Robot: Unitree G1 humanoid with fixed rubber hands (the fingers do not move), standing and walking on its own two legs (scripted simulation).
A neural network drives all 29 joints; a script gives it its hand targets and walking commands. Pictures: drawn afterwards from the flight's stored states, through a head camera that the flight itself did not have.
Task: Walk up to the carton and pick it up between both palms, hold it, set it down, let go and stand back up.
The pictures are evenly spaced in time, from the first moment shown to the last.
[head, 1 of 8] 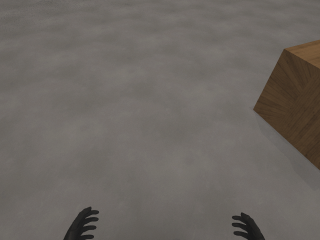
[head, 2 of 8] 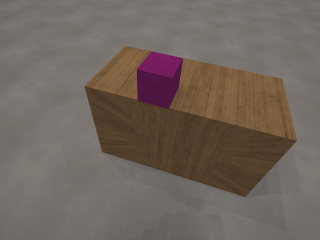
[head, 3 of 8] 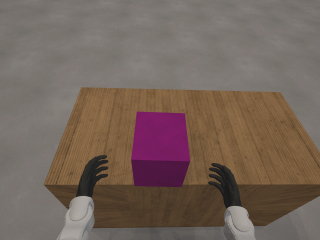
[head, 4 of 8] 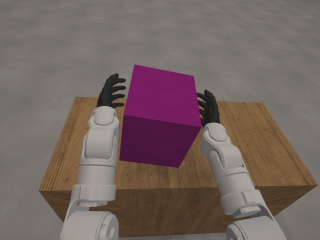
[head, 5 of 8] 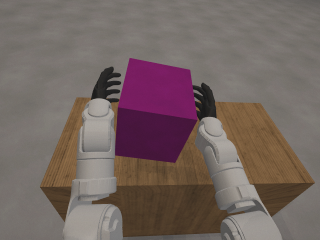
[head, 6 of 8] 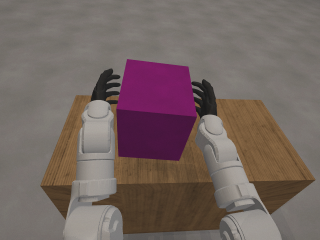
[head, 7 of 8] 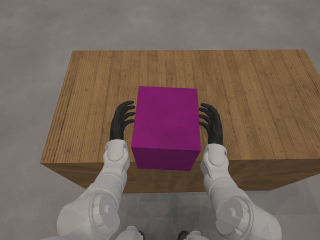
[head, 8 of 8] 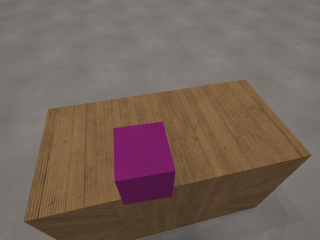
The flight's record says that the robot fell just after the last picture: no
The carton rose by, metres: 0.24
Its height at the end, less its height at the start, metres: +0.00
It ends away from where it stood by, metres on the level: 0.02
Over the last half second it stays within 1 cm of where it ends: yes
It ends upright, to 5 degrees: yes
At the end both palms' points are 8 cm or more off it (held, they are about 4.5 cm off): yes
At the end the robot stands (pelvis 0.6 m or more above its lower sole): yes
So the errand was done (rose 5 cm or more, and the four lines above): yes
